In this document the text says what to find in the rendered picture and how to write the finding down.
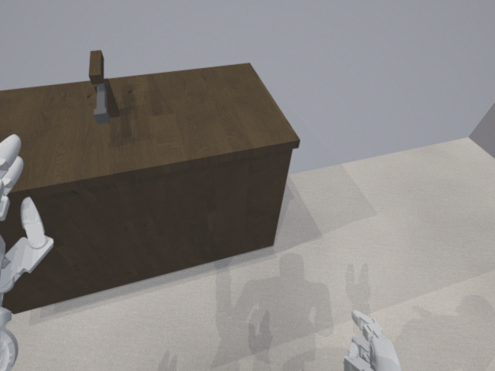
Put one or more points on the counter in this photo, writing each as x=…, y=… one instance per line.
x=191, y=169

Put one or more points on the right robot hand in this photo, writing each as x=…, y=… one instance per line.
x=380, y=355

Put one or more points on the left robot hand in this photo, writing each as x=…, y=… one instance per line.
x=26, y=254

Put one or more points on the tap lever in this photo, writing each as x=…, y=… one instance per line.
x=101, y=113

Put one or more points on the robot left forearm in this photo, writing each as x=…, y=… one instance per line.
x=8, y=343

